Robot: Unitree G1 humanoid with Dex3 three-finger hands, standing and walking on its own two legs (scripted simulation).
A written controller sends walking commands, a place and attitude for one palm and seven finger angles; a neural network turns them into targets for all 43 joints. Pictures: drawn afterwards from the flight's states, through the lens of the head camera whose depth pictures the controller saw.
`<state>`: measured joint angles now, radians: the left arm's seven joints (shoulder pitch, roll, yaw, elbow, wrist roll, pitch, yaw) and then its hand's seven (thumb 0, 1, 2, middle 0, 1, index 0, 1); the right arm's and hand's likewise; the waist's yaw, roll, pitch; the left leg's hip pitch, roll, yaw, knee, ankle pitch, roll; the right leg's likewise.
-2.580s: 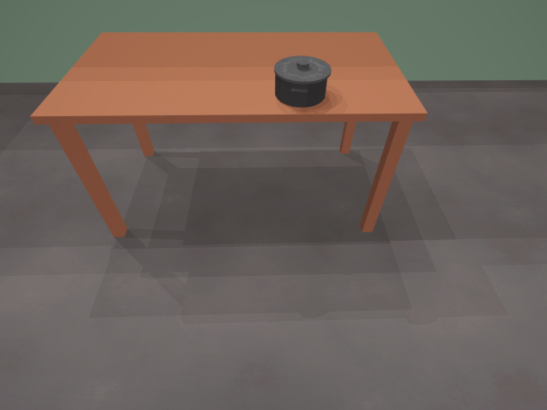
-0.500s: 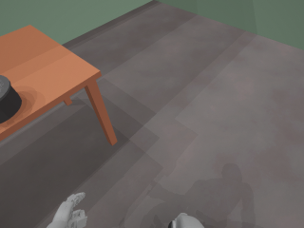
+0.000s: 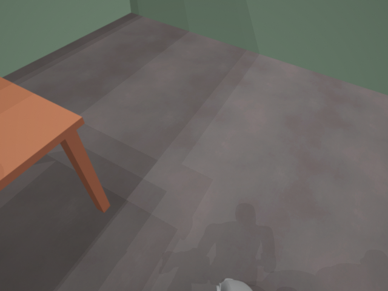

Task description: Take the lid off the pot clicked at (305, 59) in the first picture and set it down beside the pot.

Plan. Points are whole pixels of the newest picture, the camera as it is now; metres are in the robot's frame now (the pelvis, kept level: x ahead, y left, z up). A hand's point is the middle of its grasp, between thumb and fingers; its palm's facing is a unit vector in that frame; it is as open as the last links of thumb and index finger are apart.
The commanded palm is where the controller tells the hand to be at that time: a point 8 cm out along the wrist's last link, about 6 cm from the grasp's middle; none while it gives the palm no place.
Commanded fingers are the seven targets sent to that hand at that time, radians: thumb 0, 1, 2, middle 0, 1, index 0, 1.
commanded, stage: walk to a spot facing it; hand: left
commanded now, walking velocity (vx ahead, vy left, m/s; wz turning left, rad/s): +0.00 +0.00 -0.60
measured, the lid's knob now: out of the picture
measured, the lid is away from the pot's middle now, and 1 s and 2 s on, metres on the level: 0.00 0.00 0.00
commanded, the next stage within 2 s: turn to face it in 0.14 s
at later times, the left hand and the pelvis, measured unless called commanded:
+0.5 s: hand out of the picture +0.14 +0.13 -0.17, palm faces -0.13 -0.97 -0.19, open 7.4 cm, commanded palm none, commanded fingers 0.00 0.90 0.90 -0.20 -0.30 -0.20 -0.30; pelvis +0.02 -0.03 -0.01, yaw -8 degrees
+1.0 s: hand out of the picture +0.02 +0.14 -0.15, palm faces +0.23 -0.92 -0.31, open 7.4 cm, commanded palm none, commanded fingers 0.00 0.90 0.90 -0.20 -0.30 -0.20 -0.30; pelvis -0.01 -0.08 +0.00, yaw +10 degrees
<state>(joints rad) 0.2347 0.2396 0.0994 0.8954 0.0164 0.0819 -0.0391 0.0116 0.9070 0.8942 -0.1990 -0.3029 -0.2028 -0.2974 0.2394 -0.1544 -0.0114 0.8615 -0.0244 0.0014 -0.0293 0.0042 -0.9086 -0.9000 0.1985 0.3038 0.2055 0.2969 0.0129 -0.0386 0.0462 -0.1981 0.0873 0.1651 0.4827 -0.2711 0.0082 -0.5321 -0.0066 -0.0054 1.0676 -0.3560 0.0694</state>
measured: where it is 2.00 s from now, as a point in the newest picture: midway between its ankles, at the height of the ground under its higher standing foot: outside the picture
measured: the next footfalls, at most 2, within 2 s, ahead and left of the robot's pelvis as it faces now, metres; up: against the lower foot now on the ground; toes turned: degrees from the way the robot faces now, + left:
right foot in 0.22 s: +0.05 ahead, -0.16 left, +0.00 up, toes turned -13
left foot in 0.52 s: +0.10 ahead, +0.07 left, +0.00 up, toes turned -2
